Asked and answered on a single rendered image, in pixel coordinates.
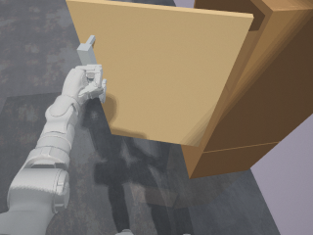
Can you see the cupboard door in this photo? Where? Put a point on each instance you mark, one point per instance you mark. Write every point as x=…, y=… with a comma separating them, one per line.
x=165, y=66

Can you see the handle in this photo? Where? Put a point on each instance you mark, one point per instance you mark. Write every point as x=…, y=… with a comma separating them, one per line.
x=87, y=57

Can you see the robot left upper arm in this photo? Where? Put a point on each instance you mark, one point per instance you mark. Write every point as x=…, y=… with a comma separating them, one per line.
x=37, y=194

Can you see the robot left hand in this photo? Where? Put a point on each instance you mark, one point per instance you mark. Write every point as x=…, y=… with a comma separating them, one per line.
x=76, y=84

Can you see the left robot forearm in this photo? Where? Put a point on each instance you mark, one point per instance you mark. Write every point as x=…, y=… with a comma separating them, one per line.
x=55, y=142

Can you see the robot left shin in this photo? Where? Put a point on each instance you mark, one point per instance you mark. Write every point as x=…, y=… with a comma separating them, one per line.
x=126, y=230

